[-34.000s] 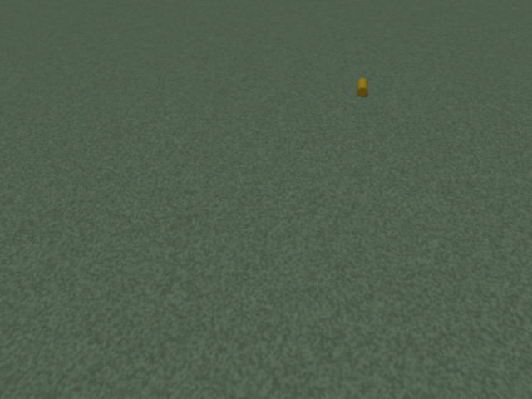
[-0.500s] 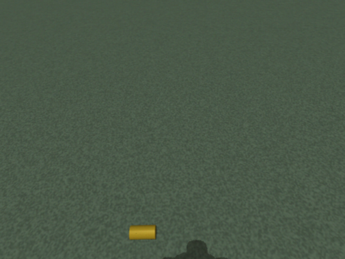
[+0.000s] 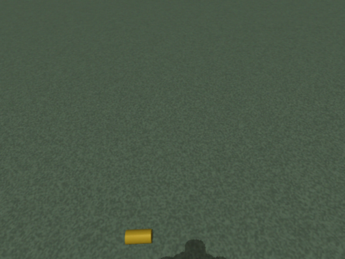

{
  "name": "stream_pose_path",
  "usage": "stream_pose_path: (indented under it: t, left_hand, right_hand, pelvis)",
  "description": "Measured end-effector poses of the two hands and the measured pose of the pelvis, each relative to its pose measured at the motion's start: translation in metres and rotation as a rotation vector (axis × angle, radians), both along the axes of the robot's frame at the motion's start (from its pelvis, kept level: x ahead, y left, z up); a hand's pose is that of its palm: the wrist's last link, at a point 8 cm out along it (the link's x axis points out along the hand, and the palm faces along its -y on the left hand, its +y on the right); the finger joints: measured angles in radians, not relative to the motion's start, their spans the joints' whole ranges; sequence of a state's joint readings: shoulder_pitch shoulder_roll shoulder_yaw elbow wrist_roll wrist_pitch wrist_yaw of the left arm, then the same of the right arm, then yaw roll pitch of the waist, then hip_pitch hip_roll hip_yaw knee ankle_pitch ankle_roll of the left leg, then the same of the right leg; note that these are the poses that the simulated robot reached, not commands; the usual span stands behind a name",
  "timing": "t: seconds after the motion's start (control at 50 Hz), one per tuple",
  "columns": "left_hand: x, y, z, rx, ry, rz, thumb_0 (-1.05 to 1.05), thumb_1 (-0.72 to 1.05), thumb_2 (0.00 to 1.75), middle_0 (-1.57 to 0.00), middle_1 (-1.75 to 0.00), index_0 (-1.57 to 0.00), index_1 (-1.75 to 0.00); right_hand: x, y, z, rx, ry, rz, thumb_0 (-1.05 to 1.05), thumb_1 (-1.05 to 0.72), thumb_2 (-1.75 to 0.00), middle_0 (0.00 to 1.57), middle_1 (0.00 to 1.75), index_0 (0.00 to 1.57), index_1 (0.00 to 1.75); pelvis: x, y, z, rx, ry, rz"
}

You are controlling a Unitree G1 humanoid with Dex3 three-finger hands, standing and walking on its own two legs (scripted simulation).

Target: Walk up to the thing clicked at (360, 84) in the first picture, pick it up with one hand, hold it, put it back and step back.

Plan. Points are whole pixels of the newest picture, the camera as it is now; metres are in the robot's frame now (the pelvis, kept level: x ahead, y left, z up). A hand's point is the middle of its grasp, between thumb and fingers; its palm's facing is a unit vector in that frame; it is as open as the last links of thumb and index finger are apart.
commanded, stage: stand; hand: left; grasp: from above
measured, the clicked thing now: (138, 236) +0.41 +0.23 -0.75
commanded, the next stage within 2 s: step back in 0.94 s
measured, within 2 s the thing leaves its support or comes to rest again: neither
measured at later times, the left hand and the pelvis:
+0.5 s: hand out of the picture +0.02 +0.19 -0.18, palm faces +0.01 -0.97 -0.24, open 7.4 cm; pelvis +0.00 +0.00 +0.00, yaw +0 degrees
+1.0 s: hand out of the picture +0.05 +0.23 -0.17, palm faces +0.01 -0.96 -0.29, open 7.4 cm; pelvis +0.00 +0.00 +0.00, yaw -1 degrees
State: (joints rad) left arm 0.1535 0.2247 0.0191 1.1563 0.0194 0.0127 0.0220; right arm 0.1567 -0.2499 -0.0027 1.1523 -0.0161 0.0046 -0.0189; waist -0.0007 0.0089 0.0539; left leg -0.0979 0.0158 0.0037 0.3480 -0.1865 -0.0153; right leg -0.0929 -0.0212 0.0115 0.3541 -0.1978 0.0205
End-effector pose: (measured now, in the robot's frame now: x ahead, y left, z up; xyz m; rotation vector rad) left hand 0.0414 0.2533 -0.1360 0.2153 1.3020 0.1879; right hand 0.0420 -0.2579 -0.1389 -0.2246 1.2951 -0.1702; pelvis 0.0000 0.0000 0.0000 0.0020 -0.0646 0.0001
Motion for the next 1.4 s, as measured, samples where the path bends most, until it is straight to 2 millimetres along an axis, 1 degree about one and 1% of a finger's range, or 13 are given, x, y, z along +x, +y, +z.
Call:
stream_pose_path:
  t: [0.18,0.3,0.44,0.66,0.84,0.96,1.04,1.14,1.22,1.26,1.32,1.36,1.4]
  left_hand:
    - [-0.012,-0.012,-0.006,-0.03,0.048,0.003,0.0,0.91,0.9,-0.2,-0.3,-0.2,-0.3]
    - [-0.02,-0.012,-0.007,-0.028,0.074,0.009,0.0,0.91,0.9,-0.2,-0.3,-0.2,-0.3]
    - [-0.024,-0.011,-0.008,-0.025,0.083,0.013,0.0,0.91,0.9,-0.2,-0.3,-0.2,-0.3]
    - [-0.02,-0.007,-0.008,-0.023,0.066,0.006,0.0,0.91,0.9,-0.2,-0.3,-0.2,-0.3]
    - [-0.013,0.003,-0.006,-0.004,0.044,-0.006,0.0,0.91,0.9,-0.2,-0.3,-0.2,-0.3]
    - [-0.004,0.014,-0.002,0.012,0.024,-0.012,0.0,0.91,0.9,-0.2,-0.3,-0.2,-0.3]
    - [0.009,0.032,0.0,0.051,-0.009,-0.017,0.01,0.91,0.9,-0.2,-0.3,-0.2,-0.3]
    - [0.025,0.052,0.007,0.13,-0.062,-0.06,0.01,0.91,0.9,-0.2,-0.3,-0.2,-0.3]
    - [0.026,0.055,0.011,0.178,-0.103,-0.087,0.0,0.91,0.9,-0.2,-0.3,-0.2,-0.3]
    - [0.022,0.054,0.013,0.185,-0.113,-0.103,0.0,0.91,0.9,-0.2,-0.3,-0.2,-0.3]
    - [0.015,0.053,0.016,0.182,-0.116,-0.111,0.0,0.91,0.9,-0.2,-0.3,-0.2,-0.3]
    - [0.012,0.052,0.017,0.174,-0.124,-0.11,0.01,0.91,0.9,-0.2,-0.3,-0.2,-0.3]
    - [0.011,0.053,0.015,0.163,-0.148,-0.106,0.01,0.91,0.9,-0.2,-0.3,-0.2,-0.3]
  right_hand:
    - [-0.015,0.011,-0.005,0.027,0.047,-0.023,0.0,-0.91,-0.9,0.2,0.3,0.21,0.3]
    - [-0.024,0.013,-0.006,0.031,0.073,-0.036,0.01,-0.91,-0.9,0.2,0.3,0.21,0.3]
    - [-0.028,0.015,-0.007,0.03,0.082,-0.047,0.01,-0.91,-0.9,0.2,0.3,0.2,0.3]
    - [-0.028,0.014,-0.005,0.021,0.066,-0.051,0.0,-0.91,-0.9,0.2,0.3,0.21,0.3]
    - [-0.022,0.006,-0.002,0.0,0.045,-0.048,0.0,-0.91,-0.9,0.2,0.3,0.21,0.3]
    - [-0.014,-0.002,0.001,-0.014,0.026,-0.039,0.01,-0.91,-0.9,0.2,0.3,0.21,0.3]
    - [-0.003,-0.019,0.003,-0.041,0.0,-0.034,0.01,-0.91,-0.9,0.2,0.3,0.21,0.3]
    - [0.013,-0.049,0.005,-0.095,-0.064,-0.019,0.01,-0.91,-0.9,0.2,0.3,0.21,0.3]
    - [0.023,-0.073,0.002,-0.123,-0.123,-0.005,0.01,-0.91,-0.9,0.2,0.3,0.21,0.3]
    - [0.026,-0.078,0.002,-0.136,-0.139,0.004,0.01,-0.91,-0.9,0.2,0.3,0.21,0.3]
    - [0.019,-0.077,0.005,-0.139,-0.144,0.018,0.01,-0.91,-0.9,0.2,0.3,0.2,0.3]
    - [0.008,-0.073,0.007,-0.139,-0.127,0.03,0.0,-0.91,-0.9,0.2,0.3,0.2,0.3]
    - [-0.009,-0.067,0.007,-0.142,-0.089,0.05,0.0,-0.91,-0.9,0.2,0.3,0.2,0.3]
  pelvis:
    - [0.002,0.0,0.0,0.0,0.01,-0.005]
    - [0.004,0.0,0.0,0.0,0.014,-0.007]
    - [0.005,0.001,-0.001,-0.001,0.014,-0.009]
    - [0.004,0.003,-0.002,-0.001,0.014,-0.012]
    - [0.003,0.004,-0.002,-0.001,0.016,-0.012]
    - [0.003,0.005,-0.003,0.0,0.02,-0.014]
    - [-0.009,0.004,-0.007,0.001,0.032,-0.017]
    - [-0.027,-0.003,-0.016,0.012,0.037,-0.024]
    - [-0.04,-0.012,-0.026,0.007,0.027,-0.023]
    - [-0.048,-0.012,-0.028,0.013,0.026,-0.024]
    - [-0.058,-0.008,-0.024,0.016,0.031,-0.025]
    - [-0.064,-0.004,-0.022,0.011,0.041,-0.018]
    - [-0.07,-0.001,-0.022,0.007,0.049,-0.005]
